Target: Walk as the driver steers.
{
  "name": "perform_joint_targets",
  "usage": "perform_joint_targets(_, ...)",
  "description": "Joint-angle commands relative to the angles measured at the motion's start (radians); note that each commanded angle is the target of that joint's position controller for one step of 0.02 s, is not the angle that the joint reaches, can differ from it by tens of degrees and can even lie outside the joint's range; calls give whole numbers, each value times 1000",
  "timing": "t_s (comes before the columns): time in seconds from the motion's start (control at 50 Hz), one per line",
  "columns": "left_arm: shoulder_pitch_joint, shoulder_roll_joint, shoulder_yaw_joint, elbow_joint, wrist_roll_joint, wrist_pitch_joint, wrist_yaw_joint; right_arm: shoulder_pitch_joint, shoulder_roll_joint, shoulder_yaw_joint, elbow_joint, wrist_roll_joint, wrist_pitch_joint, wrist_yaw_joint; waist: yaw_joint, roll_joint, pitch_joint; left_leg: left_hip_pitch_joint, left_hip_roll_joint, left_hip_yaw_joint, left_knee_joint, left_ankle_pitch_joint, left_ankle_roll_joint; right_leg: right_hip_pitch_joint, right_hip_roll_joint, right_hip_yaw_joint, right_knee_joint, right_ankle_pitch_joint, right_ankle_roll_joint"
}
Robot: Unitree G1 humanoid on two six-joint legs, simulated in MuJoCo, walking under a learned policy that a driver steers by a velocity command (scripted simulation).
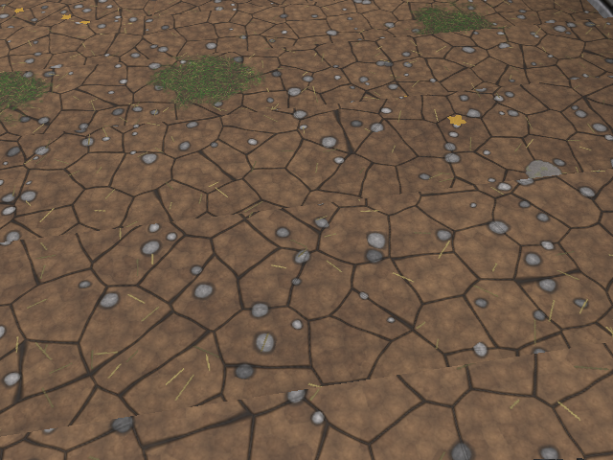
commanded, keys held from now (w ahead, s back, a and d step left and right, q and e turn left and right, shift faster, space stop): w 0.10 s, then no key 0.90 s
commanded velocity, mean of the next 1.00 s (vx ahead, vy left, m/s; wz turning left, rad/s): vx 0.17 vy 0.00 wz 0.00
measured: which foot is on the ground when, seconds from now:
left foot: up 0.00-0.06, down 0.08-1.00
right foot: down 0.00-0.08, up 0.10-0.42, down 0.44-1.00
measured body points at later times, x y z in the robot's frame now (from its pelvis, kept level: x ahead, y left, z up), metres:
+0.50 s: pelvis +0.25 +0.07 -0.10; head +0.27 +0.06 +0.35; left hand +0.42 +0.31 -0.20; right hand +0.30 -0.19 -0.25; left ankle +0.18 +0.17 -0.83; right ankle +0.36 -0.04 -0.83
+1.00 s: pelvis +0.28 +0.07 -0.10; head +0.30 +0.07 +0.35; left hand +0.40 +0.31 -0.24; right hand +0.27 -0.17 -0.26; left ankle +0.18 +0.17 -0.83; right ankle +0.36 -0.04 -0.83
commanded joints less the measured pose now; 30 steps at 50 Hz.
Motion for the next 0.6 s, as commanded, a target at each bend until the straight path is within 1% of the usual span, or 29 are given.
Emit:
perform_joint_targets(0.02, 24, 128, 30, -32, -9, 9, 4, -42, -67, -8, -27, 7, -5, -6, -8, -107, 99, 79, 28, -9, -126, 39, 0, -49, -186, 146, 29, 520, -147)
perform_joint_targets(0.04, 25, 127, 29, -26, -4, 8, -3, 40, -94, -23, 11, 10, -9, -16, -45, -91, 69, 168, 19, 9, -166, 27, 5, -28, -175, 143, 149, 614, -139)
perform_joint_targets(0.06, -7, 143, 33, -24, -6, 8, -10, 233, -122, -41, 77, 1, -14, -29, -149, -67, -14, 418, -21, 66, -216, 59, 10, -90, -136, 103, 369, 716, -117)
perform_joint_targets(0.08, 0, 140, 34, -6, -9, -6, -22, 425, -173, -59, 135, -18, -11, -40, -253, 4, -100, 721, 20, 65, -180, 111, 46, -261, -59, 70, 734, 547, -58)
perform_joint_targets(0.1, 185, -1, 13, 22, 0, -28, -41, 468, -216, -44, 161, -53, -22, -33, -161, 280, -218, 1124, 145, -48, 224, 535, 98, -701, 48, 168, 1169, -182, -19)
perform_joint_targets(0.12, 235, 41, 3, 3, -33, -65, -49, 522, -240, -59, 166, -31, -5, -39, -197, 389, -353, 1183, 231, -213, 242, 674, 180, -810, 52, 280, 1262, -132, -3)
perform_joint_targets(0.14, 153, 75, 9, -46, -53, -76, -41, 529, -256, -69, 173, -12, 16, -46, -210, 292, -407, 1140, 328, -393, 77, 321, 256, -883, 49, 268, 1267, -80, 14)
perform_joint_targets(0.16, 47, 51, -2, -102, -75, -75, -24, 453, -282, -76, 179, -6, 29, -54, -166, 144, -368, 1017, 388, -547, -85, -75, 301, -950, 2, 173, 1238, 60, 2)
perform_joint_targets(0.18, -51, 97, 4, -104, -55, -50, 0, 298, -184, -38, 114, -18, 26, -62, -138, -39, -244, 791, 363, -518, -193, -207, 292, -904, -54, 103, 1133, 203, -9)
perform_joint_targets(0.2, -72, 65, -2, -104, -47, -28, 11, 214, -157, -25, 104, -36, 5, -71, -105, 27, -182, 597, 409, -524, -151, -91, 317, -843, -79, 158, 1090, 289, -19)
perform_joint_targets(0.22, -53, 91, 6, -88, -9, -4, 14, 148, -107, -6, 93, -31, -15, -65, -65, -24, -101, 434, 329, -403, -147, -33, 259, -751, -114, 168, 906, 352, -42)
perform_joint_targets(0.24, -75, 61, 11, -89, 8, 12, 8, 104, -87, 1, 105, -26, -19, -69, -34, 28, 6, 259, 216, -217, -193, -28, 198, -652, -124, 159, 672, 403, -32)
perform_joint_targets(0.26, -105, 50, 13, -100, 17, 8, 8, 96, -88, 1, 112, -42, -26, -78, -37, 63, 32, 203, 125, -104, -231, 20, 166, -569, -114, 126, 467, 478, -23)
perform_joint_targets(0.28, -148, 32, 8, -116, 26, -3, 2, 90, -87, 4, 115, -42, -29, -95, -45, 79, 36, 196, 85, -35, -245, 91, 157, -513, -102, 100, 254, 560, -10)
perform_joint_targets(0.3, -179, 12, 3, -117, 26, -16, -7, 114, -80, 5, 129, -44, -28, -110, -56, 89, 3, 212, 53, 13, -238, 164, 145, -413, -83, 80, 100, 641, -6)
perform_joint_targets(0.32, -175, -2, 1, -112, 21, -18, -20, 139, -93, -1, 136, -40, -20, -116, -56, 114, -49, 275, 62, 25, -226, 228, 155, -361, -55, 68, 23, 691, 2)
perform_joint_targets(0.34, -176, -6, -2, -107, 18, -15, -29, 157, -109, -8, 146, -27, -12, -120, -62, 99, -85, 341, 85, 19, -219, 250, 161, -335, -42, 66, -30, 714, 1)
perform_joint_targets(0.36, -195, 2, 0, -112, 21, -12, -37, 168, -113, -12, 151, -15, -6, -120, -71, 61, -96, 382, 102, 7, -214, 240, 160, -320, -36, 68, -70, 740, -11)
perform_joint_targets(0.38, -220, 10, 2, -115, 26, -8, -41, 178, -111, -15, 164, -4, -2, -119, -79, 36, -83, 405, 107, 0, -202, 219, 153, -312, -30, 68, -109, 751, -29)
perform_joint_targets(0.42, -242, 23, 10, -121, 39, -2, -49, 176, -98, -16, 177, 9, 12, -117, -73, 5, -61, 427, 98, -3, -161, 90, 126, -272, -20, 60, -196, 794, -72)
perform_joint_targets(0.44, -225, 42, 20, -109, 49, 2, -50, 181, -89, -14, 185, 10, 22, -118, -64, -10, -56, 421, 64, 5, -119, -15, 99, -214, -13, 56, -253, 870, -94)
perform_joint_targets(0.46, -210, 91, 36, -105, 53, 5, -48, 231, -78, -15, 193, -2, 28, -116, -79, -75, -69, 400, -2, 33, -55, -183, 52, -126, -58, 103, -280, 1197, -117)
perform_joint_targets(0.48, -232, 129, 46, -107, 55, 13, -46, 379, -40, -11, 219, -20, 30, -113, -163, -190, -122, 317, -76, 52, 9, -475, 3, 24, -155, 194, -241, 1379, -197)
perform_joint_targets(0.5, -250, 58, 30, -112, 44, 26, -47, 419, -7, 3, 239, -23, 42, -113, -157, -226, -170, 291, -92, 61, 51, -729, -27, 61, -216, 256, -240, 1274, -257)
perform_joint_targets(0.52, -282, 22, 22, -116, 37, 35, -51, 385, -14, 2, 231, -16, 61, -114, -152, -224, -143, 260, -96, 60, 41, -804, -34, 26, -215, 289, -254, 1084, -267)
perform_joint_targets(0.54, -319, 20, 22, -119, 33, 45, -55, 351, -19, 1, 221, -16, 81, -118, -155, -204, -122, 273, -92, 58, 1, -792, -33, -39, -197, 304, -284, 886, -249)
perform_joint_targets(0.56, -370, 23, 22, -132, 28, 51, -59, 330, -31, -1, 218, -20, 99, -120, -161, -174, -79, 306, -89, 57, -55, -763, -27, -122, -163, 277, -304, 746, -215)
perform_joint_targets(0.58, -406, 32, 24, -144, 26, 52, -61, 312, -46, -5, 218, -25, 110, -120, -157, -139, -39, 314, -86, 55, -92, -762, -20, -165, -123, 226, -300, 688, -177)
perform_joint_targets(0.6, -410, 46, 28, -142, 26, 50, -62, 301, -53, -7, 219, -26, 112, -120, -149, -124, -21, 311, -85, 51, -109, -758, -15, -165, -94, 193, -283, 700, -155)
Keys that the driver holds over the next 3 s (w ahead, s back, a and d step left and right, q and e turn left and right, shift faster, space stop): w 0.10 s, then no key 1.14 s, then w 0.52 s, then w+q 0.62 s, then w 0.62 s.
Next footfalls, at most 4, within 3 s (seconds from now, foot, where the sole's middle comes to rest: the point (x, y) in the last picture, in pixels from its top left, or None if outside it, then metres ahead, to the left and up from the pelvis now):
0.08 left None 0.22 0.17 -0.87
0.44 right None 0.40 -0.04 -0.87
2.02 left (270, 408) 0.64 0.19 -0.87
2.48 right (330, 315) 1.01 0.07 -1.02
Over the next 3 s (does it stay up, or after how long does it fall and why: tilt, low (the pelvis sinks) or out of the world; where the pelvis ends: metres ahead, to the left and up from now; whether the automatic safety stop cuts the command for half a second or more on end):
stays up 1.09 0.24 -0.26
